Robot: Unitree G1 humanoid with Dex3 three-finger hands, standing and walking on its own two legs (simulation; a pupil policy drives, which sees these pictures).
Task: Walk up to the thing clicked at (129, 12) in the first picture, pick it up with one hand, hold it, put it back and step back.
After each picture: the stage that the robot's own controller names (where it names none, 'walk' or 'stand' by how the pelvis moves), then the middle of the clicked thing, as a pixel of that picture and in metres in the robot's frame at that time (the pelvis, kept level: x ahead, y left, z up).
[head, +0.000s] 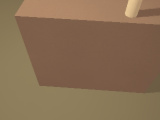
stand; out of the picture +0.84 -0.28 +0.11
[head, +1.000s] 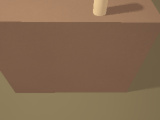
rise first; out of the picture +0.78 -0.05 +0.14
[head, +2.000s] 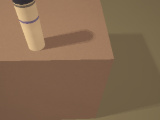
walk; (30, 21) +0.51 +0.25 +0.12
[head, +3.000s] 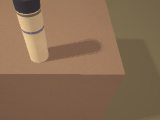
stand; (33, 31) +0.45 +0.18 +0.14
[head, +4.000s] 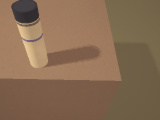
stand; (33, 38) +0.45 +0.19 +0.11
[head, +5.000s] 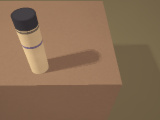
stand; (33, 45) +0.44 +0.19 +0.11
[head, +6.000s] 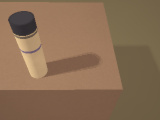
stand; (31, 49) +0.42 +0.19 +0.11
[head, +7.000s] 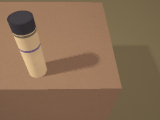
stand; (30, 48) +0.42 +0.19 +0.11
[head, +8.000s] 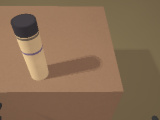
rise first; (33, 51) +0.41 +0.19 +0.11
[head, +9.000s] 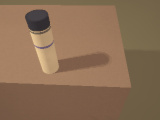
go down; (44, 45) +0.44 +0.18 +0.11
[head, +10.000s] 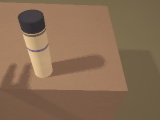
go down; (38, 48) +0.42 +0.16 +0.12
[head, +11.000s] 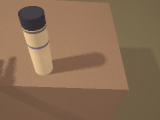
go down; (38, 45) +0.43 +0.16 +0.12
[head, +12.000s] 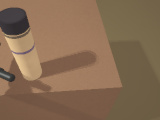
close in; (24, 49) +0.40 +0.18 +0.12
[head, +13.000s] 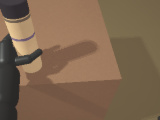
close; (24, 38) +0.43 +0.18 +0.14
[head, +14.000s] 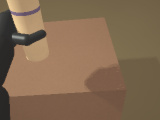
lift; (27, 16) +0.35 +0.14 +0.32
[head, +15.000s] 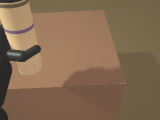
hold; (20, 32) +0.34 +0.17 +0.27
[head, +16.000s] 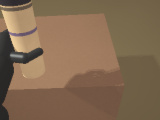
hold; (24, 35) +0.34 +0.17 +0.26
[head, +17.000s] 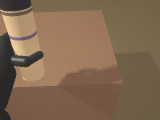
crouch; (24, 39) +0.35 +0.17 +0.24
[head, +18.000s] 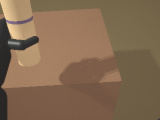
crouch; (21, 24) +0.39 +0.18 +0.26
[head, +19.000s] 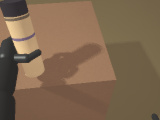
lower; (25, 41) +0.43 +0.17 +0.16
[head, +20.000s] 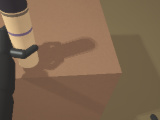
lower; (21, 33) +0.44 +0.19 +0.15
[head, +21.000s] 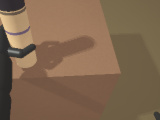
lower; (19, 32) +0.44 +0.19 +0.15
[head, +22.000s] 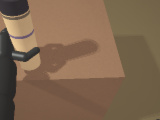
lower; (22, 35) +0.43 +0.19 +0.15
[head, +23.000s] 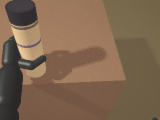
loosen; (30, 44) +0.40 +0.17 +0.15
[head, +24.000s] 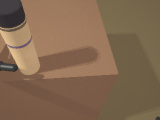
withdraw; (20, 43) +0.40 +0.18 +0.15
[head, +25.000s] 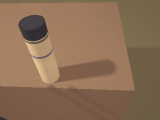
sink last; (43, 54) +0.38 +0.17 +0.13
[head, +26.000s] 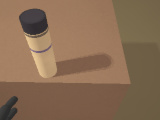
stand; (41, 48) +0.40 +0.16 +0.12
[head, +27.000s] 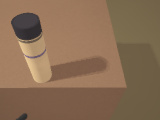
stand; (35, 53) +0.38 +0.17 +0.11
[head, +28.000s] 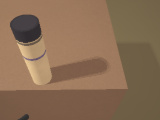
stand; (35, 55) +0.37 +0.17 +0.11
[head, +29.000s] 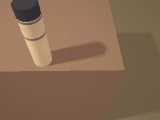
walk; (35, 36) +0.44 +0.17 +0.12
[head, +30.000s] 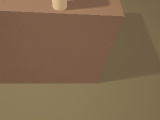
walk; out of the picture +0.73 +0.12 +0.13
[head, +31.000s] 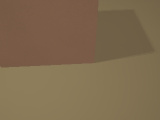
stand; out of the picture +1.09 +0.28 +0.13
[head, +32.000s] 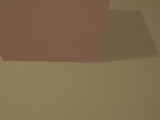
stand; out of the picture +1.09 +0.14 +0.13
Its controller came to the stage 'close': yes
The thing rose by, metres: 0.20
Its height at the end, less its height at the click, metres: +0.00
